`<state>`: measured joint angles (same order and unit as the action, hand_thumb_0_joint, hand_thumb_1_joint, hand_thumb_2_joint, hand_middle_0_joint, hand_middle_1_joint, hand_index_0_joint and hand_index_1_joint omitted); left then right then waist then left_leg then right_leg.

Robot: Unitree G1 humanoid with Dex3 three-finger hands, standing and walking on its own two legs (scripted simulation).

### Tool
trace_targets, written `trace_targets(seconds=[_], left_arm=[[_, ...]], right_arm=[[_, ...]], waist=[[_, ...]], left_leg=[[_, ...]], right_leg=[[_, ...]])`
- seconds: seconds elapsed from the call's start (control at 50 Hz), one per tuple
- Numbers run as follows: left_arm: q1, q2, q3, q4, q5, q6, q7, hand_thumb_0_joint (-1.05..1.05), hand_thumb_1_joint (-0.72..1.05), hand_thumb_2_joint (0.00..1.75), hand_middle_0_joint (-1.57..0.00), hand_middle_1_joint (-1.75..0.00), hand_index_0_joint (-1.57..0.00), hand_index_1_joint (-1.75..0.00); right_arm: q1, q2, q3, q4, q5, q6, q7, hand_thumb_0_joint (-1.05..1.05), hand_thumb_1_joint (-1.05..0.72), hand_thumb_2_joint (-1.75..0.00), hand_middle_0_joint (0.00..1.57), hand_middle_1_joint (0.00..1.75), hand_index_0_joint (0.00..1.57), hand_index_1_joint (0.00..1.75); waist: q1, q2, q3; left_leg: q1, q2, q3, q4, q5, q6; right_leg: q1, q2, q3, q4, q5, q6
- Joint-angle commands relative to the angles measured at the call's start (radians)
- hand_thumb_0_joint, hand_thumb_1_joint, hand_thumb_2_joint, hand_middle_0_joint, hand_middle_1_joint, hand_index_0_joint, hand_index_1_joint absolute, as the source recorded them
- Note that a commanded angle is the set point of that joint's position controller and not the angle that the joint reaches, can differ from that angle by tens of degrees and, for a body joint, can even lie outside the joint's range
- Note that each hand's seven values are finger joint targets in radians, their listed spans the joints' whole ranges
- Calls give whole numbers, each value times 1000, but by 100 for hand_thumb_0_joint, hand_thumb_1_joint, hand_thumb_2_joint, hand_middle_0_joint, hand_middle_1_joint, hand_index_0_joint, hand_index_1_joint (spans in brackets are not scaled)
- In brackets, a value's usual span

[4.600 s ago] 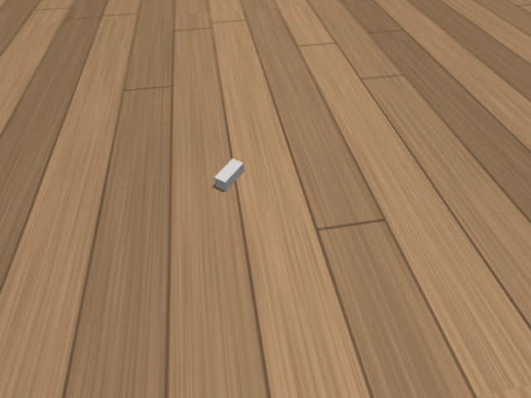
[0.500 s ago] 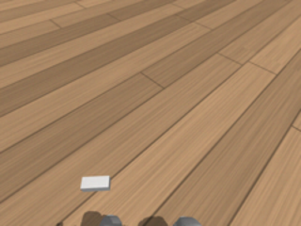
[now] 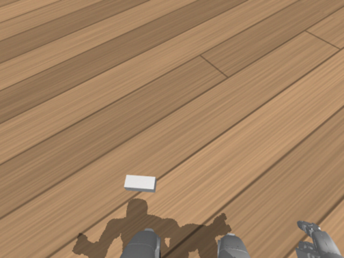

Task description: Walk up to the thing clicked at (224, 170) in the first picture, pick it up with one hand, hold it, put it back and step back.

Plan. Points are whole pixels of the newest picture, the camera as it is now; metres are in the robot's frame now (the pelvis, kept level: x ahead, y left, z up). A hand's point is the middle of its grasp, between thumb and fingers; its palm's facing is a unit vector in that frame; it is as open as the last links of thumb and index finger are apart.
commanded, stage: walk up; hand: left
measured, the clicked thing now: (140, 183) +0.47 +0.25 -0.69
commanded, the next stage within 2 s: stand in 1.32 s
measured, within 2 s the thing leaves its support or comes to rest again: neither
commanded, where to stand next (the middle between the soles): +0.07 +0.03 m, yaw -2 degrees
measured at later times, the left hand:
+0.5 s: hand out of the picture +0.09 +0.30 -0.13, palm faces -0.04 -0.93 -0.37, open 7.4 cm
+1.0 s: hand (67, 257) +0.11 +0.28 -0.10, palm faces -0.03 -0.94 -0.33, open 7.4 cm
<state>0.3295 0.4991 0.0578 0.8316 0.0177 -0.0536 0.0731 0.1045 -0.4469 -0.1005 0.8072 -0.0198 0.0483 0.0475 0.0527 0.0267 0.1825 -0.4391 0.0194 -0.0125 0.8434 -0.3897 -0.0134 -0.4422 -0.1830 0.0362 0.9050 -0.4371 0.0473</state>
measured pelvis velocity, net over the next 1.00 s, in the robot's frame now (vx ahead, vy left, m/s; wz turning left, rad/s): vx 0.01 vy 0.03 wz -0.02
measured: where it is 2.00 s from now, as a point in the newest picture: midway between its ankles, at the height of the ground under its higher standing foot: outside the picture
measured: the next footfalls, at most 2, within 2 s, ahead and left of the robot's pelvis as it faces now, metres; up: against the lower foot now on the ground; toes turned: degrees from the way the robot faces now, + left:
right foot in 0.26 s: +0.06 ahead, -0.10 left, +0.00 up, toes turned -3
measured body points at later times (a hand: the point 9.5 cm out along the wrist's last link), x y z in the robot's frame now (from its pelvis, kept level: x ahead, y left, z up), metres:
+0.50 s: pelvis +0.00 +0.03 +0.02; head +0.03 +0.04 +0.47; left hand +0.09 +0.35 -0.10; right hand +0.09 -0.27 -0.09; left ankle +0.03 +0.15 -0.69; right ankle +0.03 -0.10 -0.69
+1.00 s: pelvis +0.01 +0.03 +0.05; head +0.02 +0.03 +0.50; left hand +0.11 +0.32 -0.08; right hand +0.10 -0.28 -0.07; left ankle +0.03 +0.15 -0.69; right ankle +0.03 -0.10 -0.69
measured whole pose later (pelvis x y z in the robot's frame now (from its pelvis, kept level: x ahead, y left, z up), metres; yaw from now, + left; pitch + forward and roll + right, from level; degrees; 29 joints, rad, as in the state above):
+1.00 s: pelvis +0.01 +0.03 +0.05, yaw -1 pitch -2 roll +0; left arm 0.05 0.35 0.00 1.14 0.00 -0.01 -0.02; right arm 0.04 -0.36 0.01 1.15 0.00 -0.02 0.01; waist 0.00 0.00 0.06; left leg -0.17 0.02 0.02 0.37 -0.17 -0.01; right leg -0.16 -0.02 -0.03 0.37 -0.17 0.01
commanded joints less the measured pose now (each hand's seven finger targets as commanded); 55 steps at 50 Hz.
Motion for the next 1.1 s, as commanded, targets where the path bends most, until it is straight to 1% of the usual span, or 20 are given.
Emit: trace_targets(seconds=[0.0, 0.02, 0.06, 0.08, 0.16, 0.22, 0.24, 0.26, 0.28, 0.3, 0.32, 0.36, 0.38, 0.4, 0.46, 0.5, 0.56, 0.72, 1.0, 1.08], left_arm=[[34, 138, 27, -83, -18, 4, 25, 0, 90, 90, -20, -30, -20, -30], [-17, 188, 31, -56, -9, -1, 31, 0, 90, 90, -20, -30, -20, -30], [-19, 206, 45, -14, -18, -1, 10, 0, 90, 90, -20, -30, -20, -30], [16, 184, 44, 5, -21, -1, -2, 0, 90, 90, -20, -30, -20, -30], [31, 133, 37, 37, -16, -4, -22, 0, 90, 90, -20, -30, -20, -30], [19, 126, 44, 62, -1, -6, -28, 0, 90, 90, -20, -30, -20, -30], [-6, 148, 51, 52, 7, -8, -28, 0, 90, 90, -20, -30, -20, -30], [-28, 182, 55, 39, 18, -12, -27, 0, 90, 90, -20, -30, -20, -30], [-92, 219, 53, 38, 5, -10, -34, 0, 90, 90, -20, -30, -20, -30], [-189, 207, 42, 19, 1, -7, -42, 0, 90, 90, -20, -30, -20, -30], [-231, 160, 26, 17, -5, 0, -48, 0, 90, 90, -20, -30, -20, -30], [-190, 109, 11, 45, -15, 14, -53, 0, 90, 90, -20, -30, -20, -30], [-143, 116, 15, 70, -12, 17, -51, 0, 90, 90, -20, -30, -20, -30], [-123, 115, 15, 92, -11, 17, -53, 0, 90, 90, -20, -30, -20, -30], [-186, 114, 13, 104, -10, 9, -65, 0, 90, 90, -20, -30, -20, -30], [-212, 101, 2, 112, -21, 10, -68, 0, 90, 90, -20, -30, -20, -30], [-212, 91, -11, 147, -24, 14, -70, 0, 90, 90, -20, -30, -20, -30], [-287, 93, -17, 206, -21, 10, -73, 0, 90, 90, -20, -30, -20, -30], [-325, 65, -11, 264, -20, 20, -77, 0, 90, 90, -20, -30, -20, -30], [-323, 61, -11, 267, -16, 23, -77, 0, 90, 90, -20, -30, -20, -30]], right_arm=[[158, -327, -86, -59, -1, -32, -25, 0, -90, -90, 20, 30, 20, 30], [101, -336, -85, -56, 11, -28, -23, 0, -90, -90, 20, 30, 20, 30], [21, -240, -56, -79, 2, -24, -31, 0, -90, -90, 20, 30, 20, 30], [6, -211, -40, -68, 1, -31, -39, 0, -90, -90, 20, 30, 20, 30], [14, -220, -21, -32, 14, -52, -46, 0, -90, -90, 20, 30, 20, 30], [-12, -175, 5, -26, 24, -53, -51, 0, -90, -90, 20, 30, 20, 30], [2, -145, 18, -20, 30, -57, -53, 0, -90, -90, 20, 30, 20, 30], [10, -117, 30, -19, 36, -63, -54, 0, -90, -90, 20, 30, 20, 30], [-1, -124, 25, 4, 38, -61, -61, 0, -90, -90, 20, 30, 20, 30], [44, -139, 14, 49, 32, -62, -68, 0, -90, -90, 20, 30, 20, 30], [92, -147, 12, 80, 27, -72, -69, 0, -90, -90, 20, 30, 20, 30], [11, -199, 11, 82, 23, -85, -62, 0, -90, -90, 20, 30, 20, 30], [-20, -206, 17, 78, 22, -86, -58, 0, -90, -90, 20, 30, 20, 30], [-42, -202, 21, 81, 20, -87, -57, 0, -90, -90, 20, 30, 20, 30], [-37, -163, 42, 112, 19, -89, -56, 0, -90, -90, 20, 30, 20, 30], [-43, -159, 46, 142, 20, -92, -55, 0, -90, -90, 20, 30, 20, 30], [-81, -154, 53, 162, 20, -90, -53, 0, -90, -90, 20, 30, 20, 30], [-86, -131, 64, 233, 29, -90, -51, 0, -90, -90, 20, 30, 20, 30], [-104, -126, 64, 295, 20, -92, -53, 0, -90, -90, 20, 30, 20, 30], [-112, -122, 63, 297, 17, -89, -53, 0, -90, -90, 20, 30, 20, 30]], waist=[[-115, 219, -291], [-116, 204, -246], [-74, 106, -135], [-57, 119, -140], [-40, 198, -205], [-7, 119, -195], [-6, 68, -211], [-12, -36, -233], [-30, -98, -238], [-76, -134, -204], [-109, -109, -192], [-57, 45, -149], [-26, 37, -163], [-9, 19, -161], [-31, -11, -170], [-38, 36, -189], [-30, 52, -202], [-50, -46, -235], [-49, -31, -246], [-50, -23, -215]], left_leg=[[320, 350, -549, -394, 183, 294], [178, 387, -613, -425, 38, 371], [64, 220, -329, -371, 39, 273], [104, 175, -261, -331, 130, 229], [112, 210, -281, -277, 263, 232], [4, 161, -191, -191, 261, 164], [-25, 153, -182, -157, 289, 128], [-71, 104, -144, -73, 257, 84], [28, 9, -54, -8, 76, 55], [167, 16, -32, -26, -53, 53], [254, 35, -60, -154, -4, 59], [137, 152, -276, -339, 70, 129], [98, 216, -341, -368, 36, 178], [59, 225, -323, -381, 17, 183], [22, 125, -184, -370, 70, 89], [100, 95, -148, -385, 91, 65], [141, 108, -151, -414, 77, 69], [255, 88, -79, -437, 277, 48], [316, 113, -64, -546, 327, 33], [300, 112, -65, -566, 255, 31]], right_leg=[[-268, 156, -56, 300, -233, -73], [-189, 112, -12, 284, -245, -75], [-128, 93, 0, 240, -160, -76], [-143, 103, -21, 195, -95, -73], [26, 129, -64, -31, -56, -66], [211, 178, -77, -283, 136, -85], [271, 138, 0, -327, 200, -106], [305, 19, 193, -384, 266, -151], [157, -107, 323, -432, 191, -252], [22, -136, 326, -421, 185, -270], [-38, -82, 235, -379, 226, -213], [37, 117, 8, -232, 196, -93], [93, 138, -9, -206, 105, -83], [145, 140, -4, -238, 61, -88], [234, 95, 67, -366, 173, -113], [203, 79, 67, -379, 196, -115], [212, 85, 50, -425, 193, -104], [261, 41, 73, -544, 340, -85], [328, 44, 43, -620, 361, -64], [307, 47, 48, -643, 300, -63]])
